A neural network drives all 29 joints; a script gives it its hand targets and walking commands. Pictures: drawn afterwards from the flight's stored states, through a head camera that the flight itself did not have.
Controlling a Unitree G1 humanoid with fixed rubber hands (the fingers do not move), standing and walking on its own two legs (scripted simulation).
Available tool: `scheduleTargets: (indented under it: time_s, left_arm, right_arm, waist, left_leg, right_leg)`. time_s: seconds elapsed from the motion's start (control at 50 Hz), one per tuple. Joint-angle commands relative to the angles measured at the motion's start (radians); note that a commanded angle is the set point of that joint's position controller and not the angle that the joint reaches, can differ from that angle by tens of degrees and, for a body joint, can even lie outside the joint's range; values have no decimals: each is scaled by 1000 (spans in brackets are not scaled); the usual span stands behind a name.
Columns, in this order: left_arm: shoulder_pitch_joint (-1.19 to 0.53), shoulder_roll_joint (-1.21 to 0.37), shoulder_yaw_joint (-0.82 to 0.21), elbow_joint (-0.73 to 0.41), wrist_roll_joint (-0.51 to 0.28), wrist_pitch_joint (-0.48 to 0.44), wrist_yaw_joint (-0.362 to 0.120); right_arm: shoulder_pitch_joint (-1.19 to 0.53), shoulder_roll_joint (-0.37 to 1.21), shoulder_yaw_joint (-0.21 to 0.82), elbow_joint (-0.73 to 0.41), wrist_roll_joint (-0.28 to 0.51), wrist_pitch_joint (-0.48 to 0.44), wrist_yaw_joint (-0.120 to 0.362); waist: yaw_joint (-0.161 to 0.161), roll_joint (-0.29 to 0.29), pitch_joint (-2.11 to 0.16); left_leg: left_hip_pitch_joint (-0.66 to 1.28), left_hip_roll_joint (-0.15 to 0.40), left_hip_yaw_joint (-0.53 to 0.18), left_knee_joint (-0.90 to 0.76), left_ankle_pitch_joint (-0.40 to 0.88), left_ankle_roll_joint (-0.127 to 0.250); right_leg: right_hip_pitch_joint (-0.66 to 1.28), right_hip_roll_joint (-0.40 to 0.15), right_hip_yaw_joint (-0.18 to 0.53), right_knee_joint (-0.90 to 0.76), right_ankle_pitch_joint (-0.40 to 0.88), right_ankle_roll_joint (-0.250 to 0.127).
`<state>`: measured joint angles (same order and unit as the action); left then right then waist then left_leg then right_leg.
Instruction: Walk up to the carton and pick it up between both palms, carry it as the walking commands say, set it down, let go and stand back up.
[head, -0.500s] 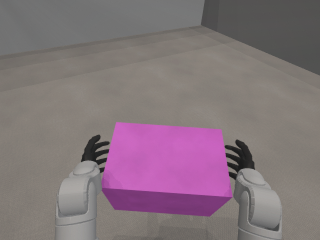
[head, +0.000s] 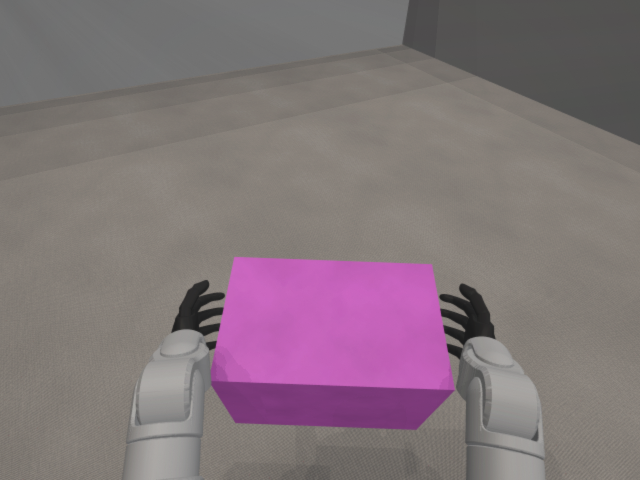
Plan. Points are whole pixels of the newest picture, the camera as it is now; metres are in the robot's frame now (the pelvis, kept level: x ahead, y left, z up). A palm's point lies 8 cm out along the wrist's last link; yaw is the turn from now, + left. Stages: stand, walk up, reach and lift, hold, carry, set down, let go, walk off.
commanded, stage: carry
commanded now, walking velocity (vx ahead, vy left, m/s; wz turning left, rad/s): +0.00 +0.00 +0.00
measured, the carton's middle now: (329, 347) +0.31 +0.00 -0.02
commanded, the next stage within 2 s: hold in 1.46 s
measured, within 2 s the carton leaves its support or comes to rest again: neither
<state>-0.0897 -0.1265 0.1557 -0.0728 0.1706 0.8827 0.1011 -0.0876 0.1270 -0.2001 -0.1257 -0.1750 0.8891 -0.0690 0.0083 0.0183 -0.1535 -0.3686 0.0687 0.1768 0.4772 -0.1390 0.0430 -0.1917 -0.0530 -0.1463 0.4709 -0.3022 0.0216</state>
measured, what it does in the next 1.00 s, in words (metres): stands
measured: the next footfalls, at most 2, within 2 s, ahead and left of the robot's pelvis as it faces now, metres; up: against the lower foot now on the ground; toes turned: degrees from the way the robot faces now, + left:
none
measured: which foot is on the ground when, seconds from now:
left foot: down 0.00-1.00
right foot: down 0.00-1.00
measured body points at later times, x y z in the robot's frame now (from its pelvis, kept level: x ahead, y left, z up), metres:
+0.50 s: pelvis +0.01 +0.00 +0.00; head -0.03 +0.00 +0.45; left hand +0.28 +0.18 +0.05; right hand +0.29 -0.18 +0.05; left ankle +0.07 +0.10 -0.74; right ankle -0.04 -0.12 -0.74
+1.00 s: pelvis +0.01 +0.00 +0.00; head -0.02 +0.00 +0.45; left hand +0.29 +0.18 +0.04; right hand +0.29 -0.18 +0.05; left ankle +0.07 +0.10 -0.74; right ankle -0.04 -0.12 -0.74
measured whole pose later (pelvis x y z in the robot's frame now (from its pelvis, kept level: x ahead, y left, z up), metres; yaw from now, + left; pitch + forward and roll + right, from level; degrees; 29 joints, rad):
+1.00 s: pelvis +0.01 +0.00 +0.00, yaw +0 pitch +2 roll -1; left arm -0.11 -0.11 0.17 0.04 0.21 0.78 0.06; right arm -0.11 0.13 -0.22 0.00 -0.18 0.76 -0.04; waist 0.01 0.01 -0.13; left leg -0.37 0.07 0.18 0.47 -0.14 0.04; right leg -0.19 -0.05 -0.14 0.46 -0.30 0.02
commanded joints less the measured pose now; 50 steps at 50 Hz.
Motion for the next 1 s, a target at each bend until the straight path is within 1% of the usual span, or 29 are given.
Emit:
scheduleTargets:
  time_s: [0.0, 0.04, 0.08, 0.12, 0.14, 0.2, 0.22, 0.28, 0.38, 0.48, 0.5, 0.52, 0.54, 0.56, 0.58, 0.6, 0.62, 0.64, 0.66, 0.7, 0.72, 0.76, 0.8, 0.86, 0.88, 0.92, 0.94, 0.96, 0.98]
  left_arm:
    - [-541, -671, -527, -37, -245, -25, -244]
    - [-568, -708, -559, -97, -272, -29, -252]
    - [-533, -674, -530, -35, -247, -26, -251]
    - [-541, -685, -554, -67, -259, -28, -252]
    - [-536, -702, -546, -59, -258, -31, -253]
    - [-536, -683, -528, -4, -240, -51, -263]
    - [-565, -695, -548, -77, -258, -55, -260]
    - [-512, -708, -547, -30, -257, -58, -266]
    - [-550, -649, -514, 35, -220, -92, -271]
    - [-564, -687, -555, -10, -240, -102, -281]
    - [-550, -667, -519, 79, -208, -113, -284]
    - [-555, -702, -568, -43, -252, -109, -284]
    - [-568, -715, -594, -85, -265, -98, -281]
    - [-522, -647, -507, 82, -204, -111, -287]
    - [-546, -732, -591, -54, -259, -101, -283]
    - [-508, -672, -524, 76, -208, -101, -286]
    - [-549, -752, -618, -88, -273, -93, -282]
    - [-510, -630, -490, 164, -179, -100, -291]
    - [-566, -724, -587, -50, -257, -100, -289]
    - [-545, -655, -517, 70, -212, -120, -300]
    - [-555, -734, -596, -79, -263, -106, -295]
    - [-556, -617, -478, 126, -180, -129, -302]
    - [-557, -729, -577, -21, -251, -110, -300]
    - [-527, -643, -498, 128, -192, -135, -309]
    - [-554, -682, -528, 72, -213, -146, -314]
    - [-545, -684, -537, 50, -219, -151, -315]
    - [-596, -722, -594, -62, -255, -147, -312]
    - [-602, -668, -533, 48, -214, -153, -312]
    - [-580, -664, -541, 42, -212, -155, -311]
  right_arm:
    - [-415, 751, 573, 118, 230, -24, 237]
    - [-472, 788, 613, 36, 262, -32, 236]
    - [-441, 749, 586, 92, 237, -30, 237]
    - [-410, 756, 584, 83, 232, -30, 237]
    - [-458, 761, 599, 52, 240, -37, 235]
    - [-447, 749, 579, 112, 225, -55, 249]
    - [-459, 781, 601, 76, 248, -55, 248]
    - [-441, 761, 609, 66, 240, -61, 244]
    - [-412, 737, 558, 200, 202, -85, 264]
    - [-450, 759, 593, 129, 222, -104, 268]
    - [-450, 725, 552, 193, 187, -117, 270]
    - [-456, 784, 628, 91, 238, -107, 269]
    - [-429, 798, 628, 79, 243, -96, 271]
    - [-421, 718, 559, 206, 186, -109, 274]
    - [-458, 796, 636, 56, 245, -101, 271]
    - [-453, 723, 576, 157, 203, -108, 271]
    - [-454, 801, 646, 20, 254, -98, 269]
    - [-414, 690, 523, 267, 162, -104, 274]
    - [-448, 793, 626, 78, 239, -98, 277]
    - [-435, 727, 563, 203, 188, -116, 280]
    - [-465, 811, 653, 52, 254, -104, 279]
    - [-435, 699, 521, 282, 162, -128, 285]
    - [-480, 794, 632, 73, 240, -113, 279]
    - [-430, 719, 552, 255, 173, -133, 290]
    - [-477, 745, 588, 178, 202, -143, 295]
    - [-472, 754, 597, 158, 209, -151, 294]
    - [-466, 800, 631, 104, 232, -141, 298]
    - [-435, 759, 567, 243, 185, -139, 299]
    - [-435, 748, 571, 215, 187, -147, 295]
  waist:
    - [-7, -38, -83]
    - [-9, -58, -102]
    - [-7, -63, -103]
    - [-10, 12, -113]
    - [-5, -14, -106]
    - [-6, -45, -112]
    - [-7, -21, -124]
    - [-7, -69, -129]
    - [-6, -32, -128]
    - [-5, -25, -99]
    - [-4, -19, -131]
    - [-2, -68, -105]
    - [-6, -13, -136]
    - [-1, -59, -145]
    - [-5, -42, -130]
    - [-3, -21, -120]
    - [-3, 17, -132]
    - [-3, 12, -110]
    - [-4, -18, -118]
    - [-3, -82, -130]
    - [-4, -28, -96]
    - [-3, -23, -133]
    - [-2, -53, -101]
    - [1, -22, -122]
    - [0, -55, -117]
    - [3, -25, -169]
    - [1, 2, -136]
    - [4, -36, -132]
    - [2, -18, -137]
  left_leg:
    - [178, 104, -118, -97, 15, -22]
    - [182, 99, -122, -75, 26, -17]
    - [194, 95, -115, -69, 41, -19]
    - [228, 103, -131, -85, 82, -16]
    - [221, 113, -130, -64, 154, -8]
    - [195, 94, -122, -87, 20, -15]
    - [205, 94, -119, -71, 46, -9]
    - [194, 103, -124, -59, 88, -8]
    - [207, 108, -132, -93, 43, -10]
    - [187, 105, -132, -103, 21, -15]
    - [220, 107, -126, -96, 40, -8]
    - [201, 105, -135, -85, 42, -14]
    - [218, 107, -143, -94, 52, -7]
    - [223, 109, -139, -89, 75, -4]
    - [223, 107, -131, -85, 69, -8]
    - [214, 104, -130, -82, 111, -10]
    - [239, 107, -128, -73, 161, -11]
    - [221, 108, -128, -81, 131, -7]
    - [215, 116, -142, -96, 92, -8]
    - [201, 101, -125, -67, 57, -13]
    - [193, 93, -128, -81, 2, -13]
    - [209, 101, -137, -90, 36, -10]
    - [188, 106, -137, -98, -1, -9]
    - [220, 107, -138, -103, 57, -10]
    - [197, 106, -133, -81, 93, -11]
    - [251, 111, -145, -82, 128, -7]
    - [246, 113, -140, -77, 126, -6]
    - [223, 105, -134, -76, 102, -11]
    - [229, 103, -135, -83, 57, -7]
  right_leg:
    - [-88, -106, 91, -119, 56, -25]
    - [-74, -110, 99, -137, 51, -33]
    - [-83, -122, 108, -151, 59, -34]
    - [-81, -112, 90, -111, 90, -25]
    - [-65, -108, 88, -99, 142, -18]
    - [-88, -113, 104, -119, 57, -26]
    - [-72, -115, 98, -124, 74, -28]
    - [-52, -114, 96, -124, 113, -22]
    - [-67, -95, 80, -101, 71, -29]
    - [-85, -94, 82, -96, 65, -28]
    - [-85, -97, 85, -81, 87, -23]
    - [-82, -94, 84, -94, 84, -21]
    - [-73, -94, 78, -83, 72, -24]
    - [-70, -91, 82, -83, 91, -20]
    - [-78, -88, 76, -79, 83, -19]
    - [-72, -91, 68, -67, 92, -20]
    - [-77, -93, 66, -55, 109, -23]
    - [-84, -93, 70, -61, 96, -20]
    - [-81, -83, 70, -64, 73, -22]
    - [-66, -101, 82, -95, 100, -22]
    - [-88, -102, 95, -95, 76, -27]
    - [-72, -97, 80, -76, 78, -22]
    - [-92, -91, 85, -98, 48, -26]
    - [-82, -87, 83, -82, 70, -27]
    - [-66, -91, 81, -82, 102, -23]
    - [-59, -85, 77, -66, 101, -23]
    - [-86, -87, 75, -56, 96, -18]
    - [-85, -88, 77, -58, 94, -23]
    - [-85, -90, 82, -71, 74, -28]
